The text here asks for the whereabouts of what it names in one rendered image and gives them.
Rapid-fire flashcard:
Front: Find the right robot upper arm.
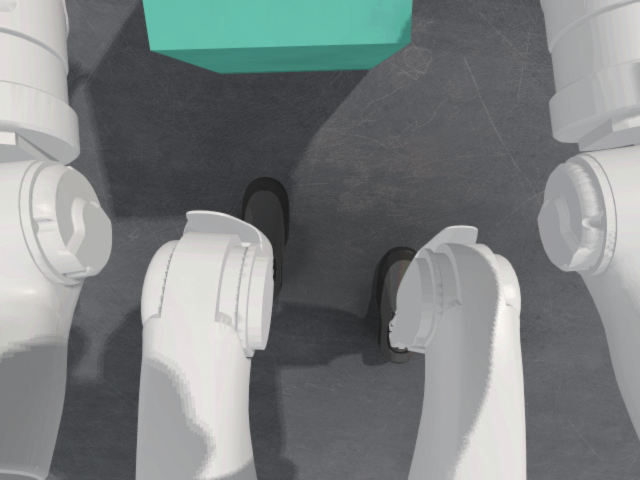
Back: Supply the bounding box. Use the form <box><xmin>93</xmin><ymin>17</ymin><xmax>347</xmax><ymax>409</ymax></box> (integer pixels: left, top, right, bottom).
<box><xmin>538</xmin><ymin>145</ymin><xmax>640</xmax><ymax>440</ymax></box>

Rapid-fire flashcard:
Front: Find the left robot upper arm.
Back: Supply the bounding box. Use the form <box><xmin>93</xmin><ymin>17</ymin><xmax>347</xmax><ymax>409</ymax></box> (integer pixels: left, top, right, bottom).
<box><xmin>0</xmin><ymin>159</ymin><xmax>112</xmax><ymax>480</ymax></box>

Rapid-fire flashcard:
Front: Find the robot right forearm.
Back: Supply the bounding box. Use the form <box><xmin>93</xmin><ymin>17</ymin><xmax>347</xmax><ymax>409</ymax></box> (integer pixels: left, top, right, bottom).
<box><xmin>540</xmin><ymin>0</ymin><xmax>640</xmax><ymax>151</ymax></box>

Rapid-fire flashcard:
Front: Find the left robot thigh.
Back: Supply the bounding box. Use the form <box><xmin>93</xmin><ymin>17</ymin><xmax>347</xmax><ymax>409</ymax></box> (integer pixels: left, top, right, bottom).
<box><xmin>136</xmin><ymin>232</ymin><xmax>274</xmax><ymax>480</ymax></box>

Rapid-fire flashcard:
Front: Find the robot left forearm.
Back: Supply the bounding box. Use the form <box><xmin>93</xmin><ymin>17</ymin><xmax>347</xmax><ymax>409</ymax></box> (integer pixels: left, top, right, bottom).
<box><xmin>0</xmin><ymin>0</ymin><xmax>80</xmax><ymax>165</ymax></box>

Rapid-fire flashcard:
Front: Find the robot right shin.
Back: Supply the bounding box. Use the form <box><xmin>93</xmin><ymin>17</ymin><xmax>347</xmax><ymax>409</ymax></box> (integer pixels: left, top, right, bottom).
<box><xmin>389</xmin><ymin>226</ymin><xmax>521</xmax><ymax>353</ymax></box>

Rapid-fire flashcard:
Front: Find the carton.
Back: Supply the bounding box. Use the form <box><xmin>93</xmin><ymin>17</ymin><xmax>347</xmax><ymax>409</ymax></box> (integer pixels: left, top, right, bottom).
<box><xmin>143</xmin><ymin>0</ymin><xmax>412</xmax><ymax>74</ymax></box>

